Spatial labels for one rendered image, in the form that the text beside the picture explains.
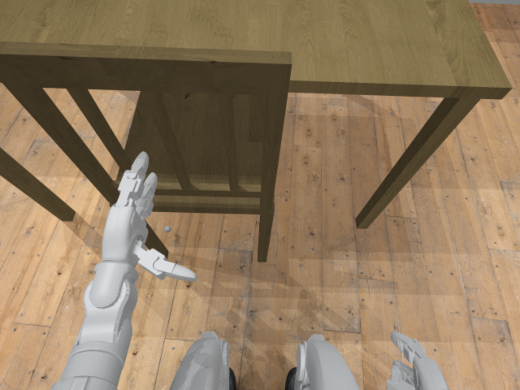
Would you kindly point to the robot left hand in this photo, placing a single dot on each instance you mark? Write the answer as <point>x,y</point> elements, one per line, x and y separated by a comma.
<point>126,221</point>

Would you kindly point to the chair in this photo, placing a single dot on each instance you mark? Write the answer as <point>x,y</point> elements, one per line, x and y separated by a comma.
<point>211,121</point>

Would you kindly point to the robot left forearm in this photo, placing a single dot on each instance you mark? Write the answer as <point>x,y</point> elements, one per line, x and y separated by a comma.
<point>101,347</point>

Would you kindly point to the robot right hand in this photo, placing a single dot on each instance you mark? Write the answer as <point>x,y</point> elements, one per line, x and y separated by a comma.
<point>425,375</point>

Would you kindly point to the table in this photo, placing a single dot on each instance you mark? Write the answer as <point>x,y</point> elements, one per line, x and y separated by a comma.
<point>409,48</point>

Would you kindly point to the robot left shin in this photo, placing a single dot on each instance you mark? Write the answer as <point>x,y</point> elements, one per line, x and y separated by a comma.
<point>222,386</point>

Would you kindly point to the robot right thigh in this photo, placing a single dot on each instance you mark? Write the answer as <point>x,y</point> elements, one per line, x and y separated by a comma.
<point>322,367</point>

